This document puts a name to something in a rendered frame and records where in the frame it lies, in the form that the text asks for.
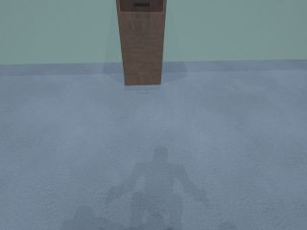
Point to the drawer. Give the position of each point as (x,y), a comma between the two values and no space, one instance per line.
(128,6)

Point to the cabinet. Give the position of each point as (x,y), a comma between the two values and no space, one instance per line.
(142,42)

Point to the handle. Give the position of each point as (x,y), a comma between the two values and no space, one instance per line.
(141,4)

